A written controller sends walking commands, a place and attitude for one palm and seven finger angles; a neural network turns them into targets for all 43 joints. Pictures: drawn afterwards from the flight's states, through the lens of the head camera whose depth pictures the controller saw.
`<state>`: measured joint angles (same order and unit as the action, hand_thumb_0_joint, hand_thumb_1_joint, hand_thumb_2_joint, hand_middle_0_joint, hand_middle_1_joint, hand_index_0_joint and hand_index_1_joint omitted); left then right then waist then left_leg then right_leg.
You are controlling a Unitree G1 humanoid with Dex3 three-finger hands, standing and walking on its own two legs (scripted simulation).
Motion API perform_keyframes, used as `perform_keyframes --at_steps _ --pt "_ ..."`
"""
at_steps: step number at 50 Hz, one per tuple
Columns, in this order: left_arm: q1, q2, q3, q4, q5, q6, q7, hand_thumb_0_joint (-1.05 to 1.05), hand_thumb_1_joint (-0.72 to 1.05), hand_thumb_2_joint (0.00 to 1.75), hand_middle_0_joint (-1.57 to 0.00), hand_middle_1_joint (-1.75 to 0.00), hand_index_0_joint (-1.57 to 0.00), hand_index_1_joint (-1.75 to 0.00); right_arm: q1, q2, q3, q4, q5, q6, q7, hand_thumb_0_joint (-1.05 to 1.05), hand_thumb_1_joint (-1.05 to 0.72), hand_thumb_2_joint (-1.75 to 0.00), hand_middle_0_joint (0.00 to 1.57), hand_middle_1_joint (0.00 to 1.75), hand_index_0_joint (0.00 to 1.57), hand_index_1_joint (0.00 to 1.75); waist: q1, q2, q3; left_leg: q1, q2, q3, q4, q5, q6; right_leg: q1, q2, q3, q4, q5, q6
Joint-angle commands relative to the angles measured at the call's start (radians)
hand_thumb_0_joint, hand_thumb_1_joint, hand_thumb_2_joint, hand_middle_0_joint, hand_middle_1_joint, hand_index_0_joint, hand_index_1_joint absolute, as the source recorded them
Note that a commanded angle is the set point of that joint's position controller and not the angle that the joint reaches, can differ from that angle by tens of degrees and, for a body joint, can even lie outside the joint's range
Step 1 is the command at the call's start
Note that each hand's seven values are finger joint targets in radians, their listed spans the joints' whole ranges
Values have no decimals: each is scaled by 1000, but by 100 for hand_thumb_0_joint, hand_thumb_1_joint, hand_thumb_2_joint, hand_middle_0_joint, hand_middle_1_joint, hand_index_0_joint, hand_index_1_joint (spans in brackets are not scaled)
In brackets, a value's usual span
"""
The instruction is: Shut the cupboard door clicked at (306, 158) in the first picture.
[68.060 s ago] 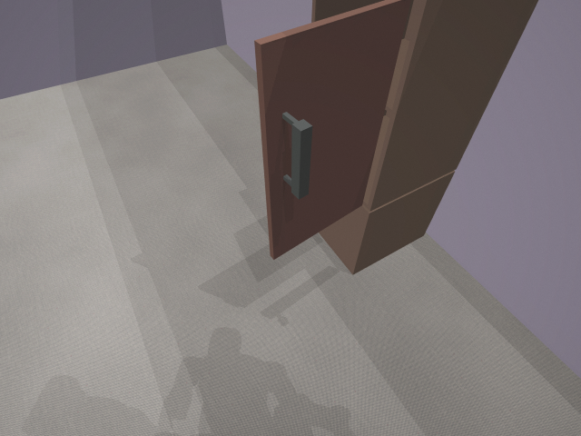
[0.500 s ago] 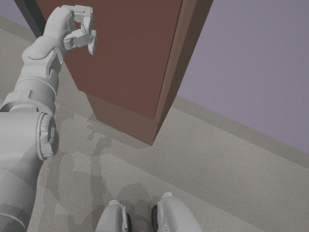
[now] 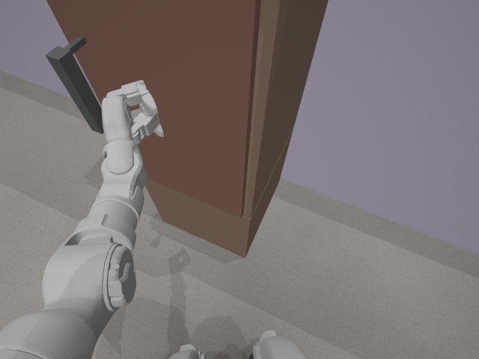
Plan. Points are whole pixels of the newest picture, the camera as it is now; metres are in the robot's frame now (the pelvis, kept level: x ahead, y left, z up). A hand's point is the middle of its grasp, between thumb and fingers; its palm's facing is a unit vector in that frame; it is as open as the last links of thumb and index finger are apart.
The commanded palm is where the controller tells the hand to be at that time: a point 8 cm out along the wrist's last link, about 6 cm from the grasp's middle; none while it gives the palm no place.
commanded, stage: pull the fist back off the door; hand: left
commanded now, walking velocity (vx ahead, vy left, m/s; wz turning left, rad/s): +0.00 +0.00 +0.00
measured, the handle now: (90, 88) +0.60 +0.21 +0.08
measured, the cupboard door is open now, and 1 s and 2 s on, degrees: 0 0 0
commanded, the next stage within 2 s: draw the hand back to the body in 0.36 s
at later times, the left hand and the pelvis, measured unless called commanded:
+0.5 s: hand (154, 152) +0.43 +0.09 +0.09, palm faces +0.11 -0.99 -0.02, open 3.1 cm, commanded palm +0.39 +0.14 +0.09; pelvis +0.00 -0.01 +0.01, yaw +2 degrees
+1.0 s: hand (83, 201) +0.33 +0.16 +0.14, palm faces +0.10 -0.99 -0.02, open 3.1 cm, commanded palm +0.28 +0.21 +0.15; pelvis +0.00 +0.00 +0.04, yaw +1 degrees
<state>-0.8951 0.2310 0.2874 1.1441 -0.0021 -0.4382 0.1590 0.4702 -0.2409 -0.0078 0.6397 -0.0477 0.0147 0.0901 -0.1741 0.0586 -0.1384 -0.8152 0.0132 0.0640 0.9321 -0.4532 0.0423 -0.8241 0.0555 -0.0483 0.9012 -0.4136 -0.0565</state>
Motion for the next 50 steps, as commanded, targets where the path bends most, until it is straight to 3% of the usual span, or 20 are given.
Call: perform_keyframes --at_steps 1,3,6,8,11,12,14,18,24,26,28,32,35,37,38,40,44,46,49,50 --pt "-280 77 -48 -254 -43 -46 -23 0 90 90 -130 -150 -130 -150 92 -158 -64 -84 12 -2 -13 0 -90 -90 20 30 20 30 25 -86 -375 214 -31 -51 -92 363 -2 320 -8 57 -127 458 45" --pt "-291 55 -68 -335 -62 -54 -26 0 90 90 -130 -150 -130 -150 72 -153 -66 -84 18 -5 -19 0 -90 -90 20 30 20 30 23 -57 -381 259 -30 -50 -91 377 -2 312 -11 56 -131 471 46" --pt "-287 40 -100 -426 -63 -74 -23 0 90 90 -130 -150 -130 -150 38 -144 -66 -85 21 -11 -29 0 -90 -90 20 30 20 30 24 -66 -384 268 -33 -48 -90 363 2 329 -17 66 -133 480 51" --pt "-285 45 -112 -510 -58 -95 -16 0 90 90 -130 -150 -130 -150 18 -140 -67 -82 24 -20 -36 0 -90 -90 20 30 20 30 40 1 -433 323 -33 -53 -85 392 -3 330 -20 67 -116 498 47" --pt "-170 27 -131 -534 -55 -83 -16 0 90 90 -130 -150 -130 -150 -11 -136 -67 -87 29 -25 -42 0 -90 -90 20 30 20 30 56 -36 -427 329 -30 -55 -88 425 -6 349 -22 60 -110 533 48" --pt "-149 -11 -171 -547 -55 -73 -18 0 90 90 -130 -150 -130 -150 -20 -134 -66 -94 33 -26 -44 0 -90 -90 20 30 20 30 48 -33 -413 343 -29 -54 -90 435 -5 340 -22 59 -112 540 50" --pt "-79 -28 -178 -553 -66 -45 -17 0 90 90 -130 -150 -130 -150 -45 -132 -64 -101 40 -24 -46 0 -90 -90 20 30 20 30 62 -45 -375 339 -29 -51 -104 415 -6 343 -23 56 -130 525 50" --pt "-158 6 -157 -514 -70 -15 -5 0 90 90 -130 -150 -130 -150 -79 -133 -53 -95 45 -23 -65 0 -90 -90 20 30 20 30 41 -120 -285 274 -32 -52 -125 292 -4 335 -35 69 -167 416 57" --pt "-201 5 -154 -459 -64 -53 -10 0 90 90 -130 -150 -130 -150 -107 -123 -42 -85 37 -47 -70 0 -90 -90 20 30 20 30 49 -78 -311 263 -38 -58 -112 262 -8 318 -40 73 -146 377 49" --pt "-90 54 -101 -485 -70 -50 -21 0 90 90 -130 -150 -130 -150 -113 -129 -43 -110 40 -47 -67 0 -90 -90 20 30 20 30 98 -57 -370 285 -41 -52 -125 298 -10 376 -37 74 -143 409 41" --pt "6 45 -108 -536 -84 -25 -42 0 90 90 -130 -150 -130 -150 -122 -126 -40 -138 48 -43 -67 0 -90 -90 20 30 20 30 120 -62 -394 303 -40 -43 -145 338 -10 431 -36 71 -150 461 43" --pt "97 81 -87 -641 -121 44 -78 0 90 90 -130 -150 -130 -150 -142 -133 -35 -171 68 -34 -83 0 -90 -90 20 30 20 30 127 -166 -323 296 -37 -35 -196 309 -2 506 -40 81 -213 444 56" --pt "130 82 -99 -799 -143 57 -101 0 90 90 -130 -150 -130 -150 -178 -125 -31 -185 80 -44 -97 0 -90 -90 20 30 20 30 138 -107 -293 348 -36 -30 -230 303 1 526 -43 83 -249 427 53" --pt "181 64 -133 -888 -151 61 -119 0 90 90 -130 -150 -130 -150 -196 -123 -31 -192 86 -57 -103 0 -90 -90 20 30 20 30 138 -104 -286 392 -33 -36 -245 309 3 527 -40 73 -262 408 51" --pt "214 37 -162 -905 -155 71 -130 0 90 90 -130 -150 -130 -150 -211 -118 -29 -191 89 -65 -106 0 -90 -90 20 30 20 30 135 -69 -257 411 -31 -35 -256 301 3 507 -40 69 -275 395 49" --pt "272 33 -171 -928 -166 101 -145 0 90 90 -130 -150 -130 -150 -228 -121 -26 -189 95 -77 -111 0 -90 -90 20 30 20 30 137 -65 -193 426 -30 -42 -283 254 2 479 -39 63 -306 313 47" --pt "389 67 -146 -1023 -187 171 -162 0 90 90 -130 -150 -130 -150 -273 -125 -15 -208 103 -92 -124 0 -90 -90 20 30 20 30 161 -78 -155 454 -32 -49 -327 248 3 518 -47 59 -340 282 43" --pt "436 93 -122 -1109 -193 193 -171 0 90 90 -124 -144 -124 -144 -294 -122 -13 -219 105 -99 -130 0 -90 -90 20 30 20 30 176 -73 -184 490 -31 -52 -340 290 2 557 -45 50 -336 328 37" --pt "530 91 -118 -1202 -204 229 -185 0 90 90 -116 -135 -116 -135 -326 -113 -4 -233 108 -111 -133 0 -90 -90 20 30 20 30 187 -48 -162 526 -29 -56 -357 327 1 573 -45 35 -339 367 35" --pt "592 152 -188 -1248 -108 244 -149 0 90 90 -113 -132 -113 -132 -340 -96 -3 -221 102 -88 -143 0 -90 -90 20 30 20 30 179 -78 -111 548 -24 -65 -409 305 -1 606 -74 76 -398 341 46"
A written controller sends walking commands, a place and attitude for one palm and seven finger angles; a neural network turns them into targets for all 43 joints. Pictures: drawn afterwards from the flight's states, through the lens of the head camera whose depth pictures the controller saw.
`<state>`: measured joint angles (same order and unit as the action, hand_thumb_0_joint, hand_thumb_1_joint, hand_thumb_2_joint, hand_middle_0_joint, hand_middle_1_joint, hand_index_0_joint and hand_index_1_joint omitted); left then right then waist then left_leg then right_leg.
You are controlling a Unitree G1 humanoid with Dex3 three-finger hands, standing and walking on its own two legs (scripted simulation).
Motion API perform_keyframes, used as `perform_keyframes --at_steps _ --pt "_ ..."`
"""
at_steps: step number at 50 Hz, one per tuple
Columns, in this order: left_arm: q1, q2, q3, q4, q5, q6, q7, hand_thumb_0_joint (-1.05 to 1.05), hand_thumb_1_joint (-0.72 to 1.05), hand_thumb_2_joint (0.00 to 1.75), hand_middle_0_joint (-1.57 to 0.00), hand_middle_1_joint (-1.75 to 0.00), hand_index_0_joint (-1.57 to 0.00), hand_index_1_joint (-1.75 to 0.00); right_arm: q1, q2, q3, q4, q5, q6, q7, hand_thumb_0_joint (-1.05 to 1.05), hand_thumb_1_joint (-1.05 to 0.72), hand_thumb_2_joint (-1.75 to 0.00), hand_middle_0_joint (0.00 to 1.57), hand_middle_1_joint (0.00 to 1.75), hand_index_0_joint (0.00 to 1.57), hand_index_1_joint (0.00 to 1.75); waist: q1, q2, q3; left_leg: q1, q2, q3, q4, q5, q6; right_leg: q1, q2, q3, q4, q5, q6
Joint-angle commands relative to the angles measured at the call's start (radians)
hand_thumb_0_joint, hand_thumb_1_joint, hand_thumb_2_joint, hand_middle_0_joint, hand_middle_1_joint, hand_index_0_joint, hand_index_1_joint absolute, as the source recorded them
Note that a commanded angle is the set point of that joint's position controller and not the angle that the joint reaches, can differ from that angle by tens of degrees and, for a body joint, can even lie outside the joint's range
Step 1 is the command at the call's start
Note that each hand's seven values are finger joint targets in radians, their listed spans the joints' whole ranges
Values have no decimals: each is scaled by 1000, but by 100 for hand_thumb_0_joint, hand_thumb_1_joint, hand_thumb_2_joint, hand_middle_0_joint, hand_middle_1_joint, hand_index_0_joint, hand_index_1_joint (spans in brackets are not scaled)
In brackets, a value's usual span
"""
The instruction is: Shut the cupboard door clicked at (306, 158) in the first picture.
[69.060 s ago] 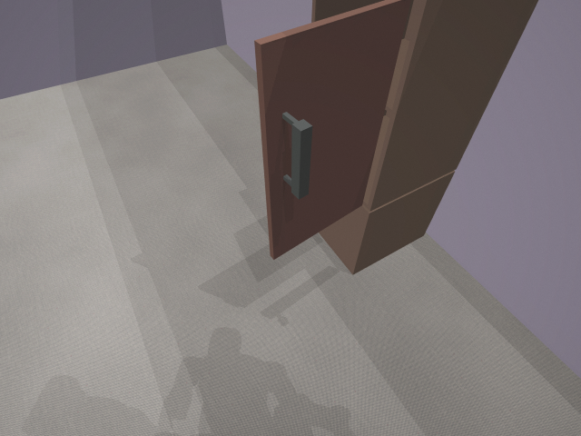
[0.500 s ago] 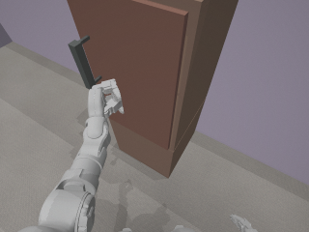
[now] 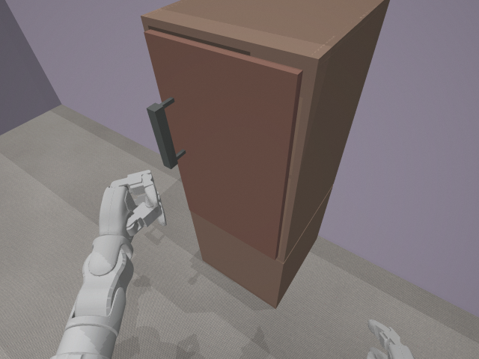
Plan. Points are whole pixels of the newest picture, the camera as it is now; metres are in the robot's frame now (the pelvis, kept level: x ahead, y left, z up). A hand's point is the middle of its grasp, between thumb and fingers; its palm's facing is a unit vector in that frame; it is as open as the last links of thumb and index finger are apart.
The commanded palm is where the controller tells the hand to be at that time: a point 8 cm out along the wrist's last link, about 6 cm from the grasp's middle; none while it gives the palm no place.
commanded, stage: draw the hand back to the body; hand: left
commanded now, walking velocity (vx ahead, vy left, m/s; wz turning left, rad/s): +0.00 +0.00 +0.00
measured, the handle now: (170, 133) +0.61 +0.20 +0.04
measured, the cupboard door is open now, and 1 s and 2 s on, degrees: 0 0 0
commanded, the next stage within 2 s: step back with the hand held close in 1.06 s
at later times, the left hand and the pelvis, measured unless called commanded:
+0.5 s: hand (53, 245) +0.23 +0.25 +0.16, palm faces +0.35 -0.88 -0.33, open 4.7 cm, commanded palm +0.18 +0.30 +0.18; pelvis +0.02 +0.02 +0.02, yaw +2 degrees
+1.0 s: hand out of the picture +0.19 +0.28 +0.18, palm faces +0.48 -0.79 -0.38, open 7.3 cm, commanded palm +0.14 +0.32 +0.19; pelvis +0.01 +0.02 +0.02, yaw +2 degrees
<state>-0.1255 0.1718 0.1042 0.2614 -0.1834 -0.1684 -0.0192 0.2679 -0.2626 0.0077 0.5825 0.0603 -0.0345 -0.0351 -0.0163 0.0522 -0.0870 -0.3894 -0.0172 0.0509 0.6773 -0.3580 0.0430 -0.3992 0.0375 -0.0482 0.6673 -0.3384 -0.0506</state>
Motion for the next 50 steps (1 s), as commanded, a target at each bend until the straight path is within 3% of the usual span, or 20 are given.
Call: perform_keyframes --at_steps 1,5,7,10,12,22,23,27,31,33,34,35,38,40,44,50 --pt "-142 205 14 -389 76 -8 49 0 90 90 -111 -129 -111 -129 -146 -74 -18 -174 -7 -28 -26 0 -90 -90 20 30 20 30 18 -92 -131 132 10 -51 -171 207 1 191 -56 70 -188 254 42" --pt "-81 209 14 -459 98 36 81 0 90 90 -100 -117 -100 -117 -177 -70 -1 -165 -16 -12 -43 0 -90 -90 20 30 20 30 18 -27 -44 208 18 -66 -239 207 -3 201 -45 50 -245 212 28" --pt "-45 228 36 -487 101 51 88 0 90 90 -94 -111 -94 -111 -190 -72 3 -162 -20 -9 -49 0 -90 -90 20 30 20 30 23 -41 -20 231 18 -67 -261 224 0 219 -40 43 -273 224 28" --pt "-1 222 41 -559 108 60 98 0 90 90 -86 -102 -86 -102 -198 -64 10 -165 -25 -11 -48 0 -90 -90 20 30 20 30 26 6 -34 280 24 -77 -295 251 -9 258 -41 33 -285 231 22" --pt "33 232 49 -597 111 66 102 0 90 90 -81 -96 -81 -96 -205 -69 12 -163 -32 -19 -48 0 -90 -90 20 30 20 30 32 2 -31 303 26 -81 -311 267 -9 267 -37 29 -301 238 22" --pt "310 299 193 -742 116 75 116 0 90 90 -53 -66 -53 -66 -211 -66 1 -150 -44 -34 -33 0 -90 -90 20 30 20 30 60 9 -17 315 39 -93 -319 434 -32 327 -38 16 -305 327 21" --pt "322 290 191 -768 113 74 116 0 90 90 -50 -63 -50 -63 -212 -62 1 -155 -43 -35 -30 0 -90 -90 20 30 20 30 61 31 -10 310 40 -97 -322 434 -36 332 -43 15 -302 320 20" --pt "412 351 285 -809 110 65 124 0 90 90 -39 -51 -39 -51 -209 -67 -8 -146 -45 -49 -30 0 -90 -90 20 30 20 30 73 8 -17 299 40 -96 -315 453 -36 343 -41 12 -302 334 23" --pt "485 372 347 -834 101 53 128 0 90 90 -28 -39 -28 -39 -211 -64 -17 -142 -41 -57 -29 0 -90 -90 20 30 20 30 78 -14 -2 275 40 -91 -314 412 -33 336 -45 11 -302 314 25" --pt "511 384 374 -847 99 47 130 0 90 90 -23 -33 -23 -33 -212 -63 -19 -141 -38 -65 -32 0 -90 -90 20 30 20 30 80 19 11 264 38 -84 -313 388 -30 334 -48 16 -306 302 25" --pt "525 391 389 -847 97 43 132 0 90 90 -20 -30 -20 -30 -210 -64 -20 -138 -37 -69 -32 0 -90 -90 20 30 20 30 81 7 25 257 38 -86 -315 375 -31 325 -47 13 -307 290 24" --pt "518 349 349 -833 101 43 130 0 90 90 -20 -30 -20 -30 -208 -65 -20 -131 -37 -72 -31 0 -90 -90 20 30 20 30 72 18 41 256 37 -86 -317 364 -30 309 -48 14 -308 277 25" --pt "463 327 306 -822 111 44 135 0 90 90 -20 -30 -20 -30 -201 -79 -26 -122 -37 -83 -34 0 -90 -90 20 30 20 30 59 6 69 262 42 -100 -330 314 -27 275 -47 14 -315 220 28" --pt "451 342 318 -820 112 40 141 0 90 90 -20 -30 -20 -30 -200 -81 -28 -122 -39 -90 -39 0 -90 -90 20 30 20 30 64 -16 63 260 38 -101 -334 276 -20 275 -47 14 -317 195 27" --pt "449 367 339 -863 116 28 146 0 90 90 -20 -30 -20 -30 -207 -74 -25 -119 -41 -103 -43 0 -90 -90 20 30 20 30 74 16 21 270 34 -101 -333 284 -21 304 -47 17 -311 203 24" --pt "474 366 354 -841 109 31 143 0 90 90 -20 -30 -20 -30 -213 -62 -17 -116 -43 -103 -42 0 -90 -90 20 30 20 30 77 35 72 242 32 -92 -336 268 -25 300 -47 23 -325 203 21"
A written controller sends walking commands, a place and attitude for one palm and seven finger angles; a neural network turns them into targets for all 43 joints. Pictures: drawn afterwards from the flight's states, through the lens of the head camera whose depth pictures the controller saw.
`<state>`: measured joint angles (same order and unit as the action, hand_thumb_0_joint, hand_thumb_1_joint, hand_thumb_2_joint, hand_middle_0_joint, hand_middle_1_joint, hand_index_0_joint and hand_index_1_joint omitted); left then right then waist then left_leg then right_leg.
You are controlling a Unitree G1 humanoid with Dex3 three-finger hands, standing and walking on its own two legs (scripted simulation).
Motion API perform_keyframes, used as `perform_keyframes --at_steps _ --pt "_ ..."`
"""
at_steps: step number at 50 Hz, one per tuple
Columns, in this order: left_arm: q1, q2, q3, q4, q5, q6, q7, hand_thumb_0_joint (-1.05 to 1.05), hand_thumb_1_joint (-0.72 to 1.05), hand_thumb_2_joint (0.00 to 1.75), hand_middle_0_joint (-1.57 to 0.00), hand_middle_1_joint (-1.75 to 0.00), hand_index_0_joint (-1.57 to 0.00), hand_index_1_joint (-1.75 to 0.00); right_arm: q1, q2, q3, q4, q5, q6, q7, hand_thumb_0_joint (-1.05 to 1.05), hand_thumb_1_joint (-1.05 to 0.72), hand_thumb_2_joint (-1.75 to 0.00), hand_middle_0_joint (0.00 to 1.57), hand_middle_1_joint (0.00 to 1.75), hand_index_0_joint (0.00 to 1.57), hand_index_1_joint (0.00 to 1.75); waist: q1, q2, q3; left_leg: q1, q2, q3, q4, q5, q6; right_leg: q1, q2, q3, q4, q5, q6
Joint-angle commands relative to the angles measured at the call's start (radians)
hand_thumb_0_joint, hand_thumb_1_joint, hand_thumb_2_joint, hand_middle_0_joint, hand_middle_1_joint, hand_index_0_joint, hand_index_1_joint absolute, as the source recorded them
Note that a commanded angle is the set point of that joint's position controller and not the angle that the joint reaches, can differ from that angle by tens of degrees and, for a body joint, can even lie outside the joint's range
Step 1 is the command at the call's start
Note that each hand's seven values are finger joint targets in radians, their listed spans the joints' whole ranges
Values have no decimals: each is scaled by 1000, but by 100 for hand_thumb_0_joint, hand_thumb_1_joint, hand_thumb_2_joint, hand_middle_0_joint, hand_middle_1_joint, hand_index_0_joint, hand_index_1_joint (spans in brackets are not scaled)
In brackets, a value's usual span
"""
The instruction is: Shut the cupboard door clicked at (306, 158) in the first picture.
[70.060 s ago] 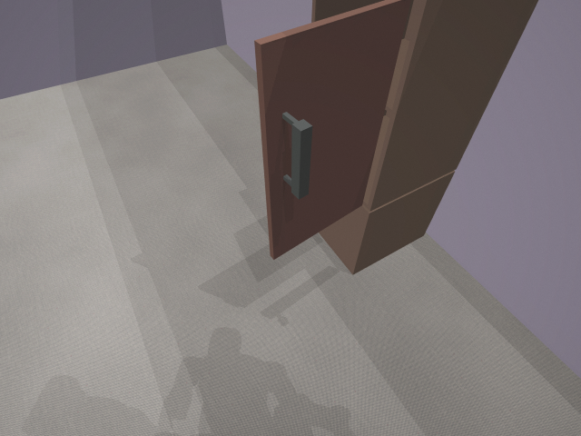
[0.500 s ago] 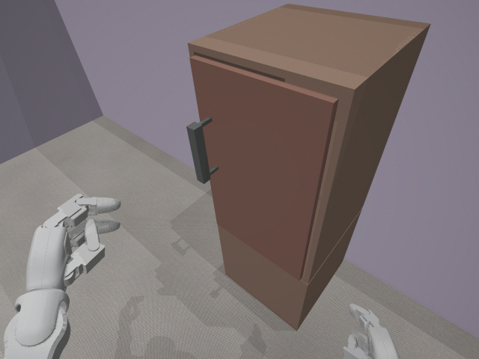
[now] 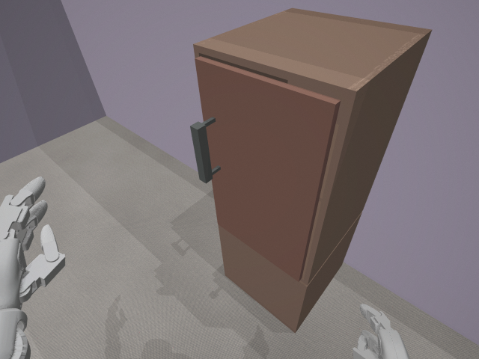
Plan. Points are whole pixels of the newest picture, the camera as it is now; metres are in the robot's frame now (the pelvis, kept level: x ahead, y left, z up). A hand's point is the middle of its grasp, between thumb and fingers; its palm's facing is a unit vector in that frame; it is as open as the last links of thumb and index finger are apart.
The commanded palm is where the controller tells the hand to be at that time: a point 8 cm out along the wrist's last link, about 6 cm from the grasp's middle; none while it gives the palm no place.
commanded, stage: draw the hand back to the body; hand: left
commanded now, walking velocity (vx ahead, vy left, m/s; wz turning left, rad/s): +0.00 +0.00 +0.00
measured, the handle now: (208, 150) +0.61 +0.16 +0.02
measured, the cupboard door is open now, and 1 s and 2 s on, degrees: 0 0 0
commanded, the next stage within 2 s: step back with the hand held close in 0.06 s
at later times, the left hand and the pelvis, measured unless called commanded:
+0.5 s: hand (58, 259) +0.19 +0.27 +0.15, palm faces +0.37 -0.79 -0.49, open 7.4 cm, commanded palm +0.13 +0.31 +0.17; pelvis -0.01 +0.01 -0.01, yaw -1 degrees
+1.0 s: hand (8, 301) +0.13 +0.29 +0.15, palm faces +0.46 -0.77 -0.45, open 7.4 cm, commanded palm +0.07 +0.32 +0.17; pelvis -0.07 +0.03 -0.02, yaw -1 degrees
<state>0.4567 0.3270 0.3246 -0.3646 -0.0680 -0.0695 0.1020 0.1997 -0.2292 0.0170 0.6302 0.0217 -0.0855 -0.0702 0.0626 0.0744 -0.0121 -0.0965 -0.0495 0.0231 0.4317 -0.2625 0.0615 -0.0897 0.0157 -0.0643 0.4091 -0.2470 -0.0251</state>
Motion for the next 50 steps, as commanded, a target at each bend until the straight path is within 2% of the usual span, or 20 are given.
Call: perform_keyframes --at_steps 1,7,9,10,11,13,18,21,22,23,26,27,31,32,34,37,39,41,42,50 --pt "-103 211 139 -216 -7 -69 21 0 90 90 -20 -30 -20 -30 -143 -96 -28 -165 -5 -52 -6 0 -90 -90 20 30 20 30 -1 5 -14 -48 65 -63 -90 180 -43 -2 -24 39 -65 119 -5" --pt "-73 200 134 -188 -12 -61 13 0 90 90 -20 -30 -20 -30 -141 -99 -32 -166 -6 -46 -5 0 -90 -90 20 30 20 30 -1 -25 -14 -41 65 -47 -80 198 -33 -4 -26 48 -78 142 0" --pt "-94 200 127 -214 -11 -64 13 0 90 90 -20 -30 -20 -30 -143 -98 -33 -168 -5 -43 -5 0 -90 -90 20 30 20 30 -4 -14 -33 -32 64 -45 -78 199 -33 0 -28 49 -73 142 1" --pt "-202 327 248 -279 -3 -104 27 0 90 90 -20 -30 -20 -30 -126 -128 -45 -204 3 -26 -4 0 -90 -90 20 30 20 30 -37 -9 1 -122 91 -82 -27 110 -5 -59 -94 157 -113 152 -2" --pt "-105 252 190 -195 -5 -108 23 0 90 90 -20 -30 -20 -30 -114 -118 -46 -178 -5 -15 -9 0 -90 -90 20 30 20 30 -47 -51 -6 -107 84 -90 9 99 -7 -90 -131 178 -128 134 -18" --pt "-60 234 168 -210 0 -127 23 0 90 90 -20 -30 -20 -30 -118 -119 -51 -180 -8 -1 -7 0 -90 -90 20 30 20 30 -52 -62 -38 -103 87 -92 43 132 -14 -110 -161 184 -111 167 -32" --pt "21 242 174 -232 -4 -136 34 0 90 90 -20 -30 -20 -30 -109 -132 -65 -200 -4 35 -17 0 -90 -90 20 30 20 30 -57 -18 -111 -123 122 -107 25 296 -25 -82 -140 139 2 294 -20" --pt "46 274 209 -251 -7 -132 43 0 90 90 -20 -30 -20 -30 -107 -134 -70 -220 -2 56 -27 0 -90 -90 20 30 20 30 -53 -43 -156 -147 141 -113 17 389 -24 -38 -112 119 66 376 0" --pt "44 298 229 -265 -8 -131 45 0 90 90 -20 -30 -20 -30 -114 -137 -72 -224 -2 62 -31 0 -90 -90 20 30 20 30 -51 -29 -171 -151 142 -111 20 407 -25 -28 -112 122 80 406 1" --pt "61 281 218 -254 -9 -128 46 0 90 90 -20 -30 -20 -30 -105 -130 -70 -229 0 68 -33 0 -90 -90 20 30 20 30 -54 -44 -170 -167 148 -116 18 402 -25 -25 -113 121 90 398 2" --pt "75 283 223 -262 -7 -125 52 0 90 90 -20 -30 -20 -30 -100 -136 -75 -242 1 78 -35 0 -90 -90 20 30 20 30 -55 -60 -162 -225 157 -127 10 332 -17 -23 -108 132 106 354 5" --pt "69 293 229 -287 -5 -130 53 0 90 90 -20 -30 -20 -30 -104 -142 -78 -244 0 77 -37 0 -90 -90 20 30 20 30 -54 -27 -166 -238 158 -131 3 309 -14 -18 -105 133 109 344 6" --pt "86 284 229 -295 1 -137 59 0 90 90 -20 -30 -20 -30 -93 -142 -75 -250 -3 72 -39 0 -90 -90 20 30 20 30 -54 -11 -128 -349 185 -172 -51 191 5 0 -75 124 145 249 18" --pt "84 299 246 -295 5 -141 60 0 90 90 -20 -30 -20 -30 -98 -149 -78 -249 -5 69 -41 0 -90 -90 20 30 20 30 -51 8 -129 -382 189 -181 -66 143 11 19 -67 124 153 234 21" --pt "74 277 230 -293 9 -147 59 0 90 90 -20 -30 -20 -30 -88 -143 -74 -251 -5 66 -40 0 -90 -90 20 30 20 30 -56 -1 -104 -447 196 -187 -78 57 21 35 -65 130 168 210 23" --pt "49 284 245 -292 20 -159 60 0 90 90 -20 -30 -20 -30 -86 -153 -76 -249 -10 55 -41 0 -90 -90 20 30 20 30 -59 13 -75 -561 202 -211 -115 -165 37 67 -56 139 187 139 23" --pt "29 263 230 -290 28 -168 60 0 90 90 -20 -30 -20 -30 -77 -149 -74 -249 -8 48 -39 0 -90 -90 20 30 20 30 -65 11 -49 -636 208 -226 -130 -293 49 84 -53 145 204 92 23" --pt "9 260 229 -297 37 -176 61 0 90 90 -20 -30 -20 -30 -71 -151 -74 -249 -9 39 -37 0 -90 -90 20 30 20 30 -67 7 -44 -675 206 -232 -128 -362 56 92 -51 150 215 66 22" --pt "-9 278 242 -312 42 -181 62 0 90 90 -20 -30 -20 -30 -75 -158 -77 -247 -13 35 -38 0 -90 -90 20 30 20 30 -66 16 -47 -686 207 -238 -131 -386 58 94 -47 152 218 45 23" --pt "-37 259 239 -345 56 -211 65 0 90 90 -20 -30 -20 -30 -59 -152 -76 -229 -22 5 -31 0 -90 -90 20 30 20 30 -70 24 -46 -741 223 -259 -126 -412 63 106 -32 150 280 61 20"
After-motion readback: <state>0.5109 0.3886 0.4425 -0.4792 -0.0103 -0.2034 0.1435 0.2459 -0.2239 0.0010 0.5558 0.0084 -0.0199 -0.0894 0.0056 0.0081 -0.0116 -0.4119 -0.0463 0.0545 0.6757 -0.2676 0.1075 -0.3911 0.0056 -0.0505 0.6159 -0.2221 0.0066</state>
